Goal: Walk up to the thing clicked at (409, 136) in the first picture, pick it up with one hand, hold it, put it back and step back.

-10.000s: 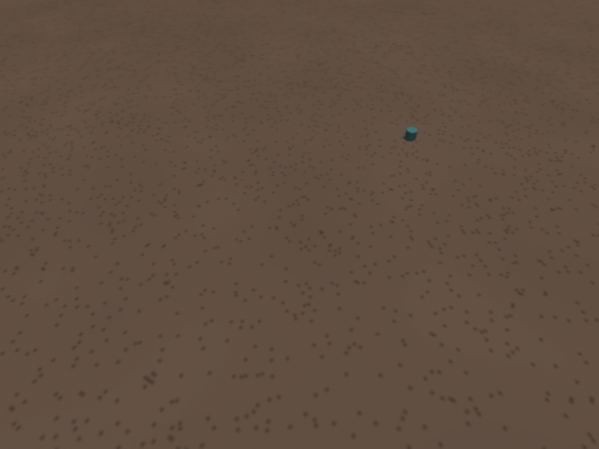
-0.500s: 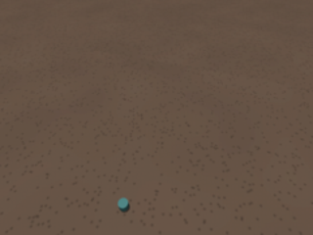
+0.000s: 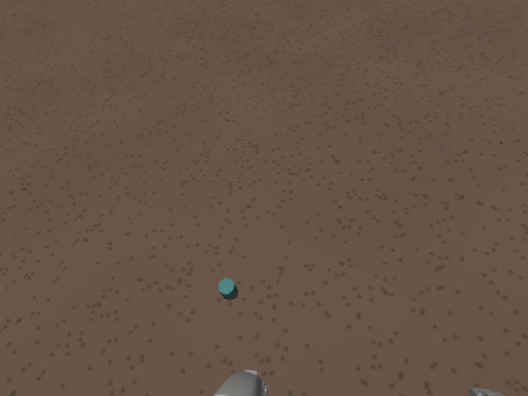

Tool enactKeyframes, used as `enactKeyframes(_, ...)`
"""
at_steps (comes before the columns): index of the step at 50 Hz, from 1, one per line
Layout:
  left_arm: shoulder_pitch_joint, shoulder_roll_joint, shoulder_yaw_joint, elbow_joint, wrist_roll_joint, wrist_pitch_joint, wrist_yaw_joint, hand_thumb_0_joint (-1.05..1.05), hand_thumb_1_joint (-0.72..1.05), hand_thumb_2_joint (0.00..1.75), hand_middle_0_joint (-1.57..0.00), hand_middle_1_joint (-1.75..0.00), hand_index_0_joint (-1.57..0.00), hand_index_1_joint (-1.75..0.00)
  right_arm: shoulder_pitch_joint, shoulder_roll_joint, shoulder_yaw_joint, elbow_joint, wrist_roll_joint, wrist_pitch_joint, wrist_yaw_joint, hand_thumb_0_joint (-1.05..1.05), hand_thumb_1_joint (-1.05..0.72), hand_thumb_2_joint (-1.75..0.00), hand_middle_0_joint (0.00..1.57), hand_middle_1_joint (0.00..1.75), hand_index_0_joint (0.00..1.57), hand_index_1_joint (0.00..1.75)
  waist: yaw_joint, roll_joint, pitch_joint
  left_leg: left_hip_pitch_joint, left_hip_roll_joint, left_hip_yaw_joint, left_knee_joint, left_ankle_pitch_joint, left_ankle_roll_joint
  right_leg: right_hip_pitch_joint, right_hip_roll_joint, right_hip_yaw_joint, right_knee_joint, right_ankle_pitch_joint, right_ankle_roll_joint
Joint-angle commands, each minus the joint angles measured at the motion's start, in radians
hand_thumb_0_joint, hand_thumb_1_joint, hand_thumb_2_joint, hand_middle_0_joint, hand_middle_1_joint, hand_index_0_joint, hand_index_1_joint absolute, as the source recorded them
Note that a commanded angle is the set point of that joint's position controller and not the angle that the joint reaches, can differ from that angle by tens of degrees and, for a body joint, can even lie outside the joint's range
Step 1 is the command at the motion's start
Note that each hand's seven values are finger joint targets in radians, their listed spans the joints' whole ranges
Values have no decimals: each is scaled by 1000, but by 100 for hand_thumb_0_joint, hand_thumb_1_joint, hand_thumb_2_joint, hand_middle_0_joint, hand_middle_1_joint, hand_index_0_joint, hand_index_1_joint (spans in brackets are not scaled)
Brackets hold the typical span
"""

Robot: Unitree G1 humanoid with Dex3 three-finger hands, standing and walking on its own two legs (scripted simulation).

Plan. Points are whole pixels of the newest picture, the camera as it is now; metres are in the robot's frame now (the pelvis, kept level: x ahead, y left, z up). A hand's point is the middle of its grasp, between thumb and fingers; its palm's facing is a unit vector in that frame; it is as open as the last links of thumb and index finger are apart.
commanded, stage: walk up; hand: left
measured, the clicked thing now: (227, 288) +0.56 +0.26 -0.74
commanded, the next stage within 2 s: none
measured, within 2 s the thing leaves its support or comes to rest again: neither
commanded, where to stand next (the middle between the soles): +0.17 +0.02 m, yaw +0 degrees
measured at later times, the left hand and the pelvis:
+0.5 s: hand out of the picture +0.08 +0.31 -0.15, palm faces +0.04 -0.92 -0.38, open 7.4 cm; pelvis +0.04 +0.03 +0.00, yaw +3 degrees
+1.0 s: hand out of the picture +0.09 +0.30 -0.15, palm faces +0.00 -0.92 -0.39, open 7.4 cm; pelvis +0.01 +0.03 -0.01, yaw +1 degrees
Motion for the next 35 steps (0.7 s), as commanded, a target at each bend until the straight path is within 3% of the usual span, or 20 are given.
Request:
enactKeyframes(1,48,321,97,-121,11,-75,14,0,90,90,-20,-30,-20,-30,-2,-197,-48,-86,-23,-35,20,0,-90,-90,20,30,20,30,53,-221,-157,-159,65,14,-124,-42,-5,312,-283,370,-319,-323,-174)
enactKeyframes(3,149,338,108,-115,1,-83,2,0,90,90,-20,-30,-20,-30,-52,-203,-48,-117,-23,-54,31,0,-90,-90,20,30,20,30,92,-207,-97,-201,70,26,-223,-86,4,358,-319,408,-344,-325,-199)
enactKeyframes(6,150,351,108,-137,0,-82,-16,0,90,90,-20,-30,-20,-30,-20,-175,-43,-114,-23,-82,41,0,-90,-90,20,30,20,30,68,-228,-77,-49,92,105,-392,-121,18,257,-307,312,-335,-195,-205)
enactKeyframes(8,82,339,91,-170,-4,-73,-26,0,90,90,-20,-30,-20,-30,85,-151,-47,-84,-13,-96,41,0,-90,-90,20,30,20,30,6,-245,-107,162,71,166,-534,-11,29,129,-243,191,-286,-80,-170)
enactKeyframes(9,27,325,82,-189,-7,-64,-30,0,90,90,-20,-30,-20,-30,192,-142,-52,-49,-10,-103,34,0,-90,-90,20,30,20,30,-61,-222,-139,333,50,210,-648,133,33,29,-206,117,-195,-30,-139)
enactKeyframes(10,24,268,60,-200,-10,-53,-30,0,90,90,-20,-30,-20,-30,256,-153,-63,-23,-12,-110,21,0,-90,-90,20,30,20,30,-96,-130,-164,514,28,212,-707,182,34,-102,-139,32,-43,-12,-96)
enactKeyframes(11,41,184,33,-215,-17,-48,-28,0,90,90,-20,-30,-20,-30,298,-202,-78,-25,-25,-116,4,0,-90,-90,20,30,20,30,-112,62,-188,612,152,-1,-777,43,60,-253,-63,-49,181,-83,-41)
enactKeyframes(12,13,158,26,-236,-20,-43,-24,0,90,90,-20,-30,-20,-30,300,-307,-89,-56,-37,-124,-5,0,-90,-90,20,30,20,30,-116,164,-149,567,418,-427,-859,-170,172,-451,42,-5,324,-255,-4)
enactKeyframes(13,-17,277,54,-211,-11,-41,-9,0,90,90,-20,-30,-20,-30,262,-352,-99,-73,-12,-123,-5,0,-90,-90,20,30,20,30,-122,53,-69,379,500,-472,-870,-182,280,-381,-43,138,394,-260,-12)
enactKeyframes(15,70,270,50,-160,-30,-45,-13,0,90,90,-20,-30,-20,-30,171,-260,-63,-100,-7,-128,-13,0,-90,-90,20,30,20,30,-49,18,-37,377,388,-258,-807,51,249,-351,-39,175,419,-184,-10)
enactKeyframes(17,134,279,48,-115,-31,-45,-16,0,90,90,-20,-30,-20,-30,143,-247,-50,-117,-2,-136,-20,0,-90,-90,20,30,20,30,-30,83,-43,307,338,-99,-774,204,212,-263,-52,131,344,-116,5)
enactKeyframes(20,108,236,35,-98,-34,-33,-24,0,90,90,-20,-30,-20,-30,59,-211,-30,-133,-7,-127,-20,0,-90,-90,20,30,20,30,-15,122,-31,143,304,33,-719,440,189,-58,-53,56,189,-72,24)
enactKeyframes(23,91,234,40,-87,-36,-36,-10,0,90,90,-20,-30,-20,-30,50,-220,-27,-128,12,-93,-24,0,-90,-90,20,30,20,30,-6,136,-85,166,297,56,-557,654,177,46,-14,-10,54,56,19)
enactKeyframes(25,76,273,47,-82,-25,-47,-2,0,90,90,-20,-30,-20,-30,52,-191,-19,-123,32,-68,-27,0,-90,-90,20,30,20,30,0,52,-122,146,231,82,-434,526,107,122,-27,27,-85,292,-2)
enactKeyframes(26,59,322,56,-94,-19,-53,2,0,90,90,-20,-30,-20,-30,78,-161,-12,-123,41,-61,-29,0,-90,-90,20,30,20,30,-13,-86,-156,114,167,124,-331,376,68,151,-134,178,-110,508,-39)
enactKeyframes(27,27,356,56,-113,-25,-60,5,0,90,90,-20,-30,-20,-30,103,-124,-1,-120,45,-52,-32,0,-90,-90,20,30,20,30,-33,-174,-191,127,81,166,-209,107,31,102,-303,376,-191,585,-137)
enactKeyframes(28,-9,368,52,-121,-34,-59,6,0,90,90,-20,-30,-20,-30,115,-146,-13,-95,41,-34,-43,0,-90,-90,20,30,20,30,-27,-247,-219,177,64,122,-102,-213,43,37,-375,471,-197,609,-241)
enactKeyframes(29,-18,349,48,-124,-27,-58,10,0,90,90,-20,-30,-20,-30,102,-162,-19,-87,32,-29,-44,0,-90,-90,20,30,20,30,-25,-218,-203,174,69,85,-49,-243,49,8,-354,463,-187,564,-241)
enactKeyframes(31,-65,326,41,-126,-20,-55,20,0,90,90,-20,-30,-20,-30,112,-160,-19,-67,36,-32,-40,0,-90,-90,20,30,20,30,-35,-205,-207,113,85,64,-46,-196,49,47,-286,349,-147,504,-203)
enactKeyframes(35,-71,301,36,-126,-13,-42,21,0,90,90,-20,-30,-20,-30,124,-150,-15,-28,16,-47,-26,0,-90,-90,20,30,20,30,-26,-236,-265,181,80,157,-371,-90,26,81,-217,257,-91,360,-160)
